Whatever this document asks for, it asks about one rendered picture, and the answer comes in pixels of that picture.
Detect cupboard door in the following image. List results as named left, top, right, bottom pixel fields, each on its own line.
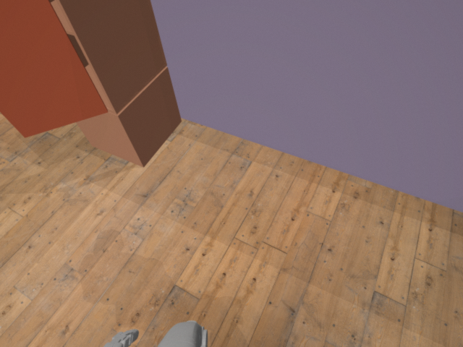
left=0, top=0, right=108, bottom=138

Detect left robot hand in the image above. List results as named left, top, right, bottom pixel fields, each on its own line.
left=104, top=329, right=139, bottom=347

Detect left robot thigh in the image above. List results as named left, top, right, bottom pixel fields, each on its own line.
left=158, top=322, right=208, bottom=347

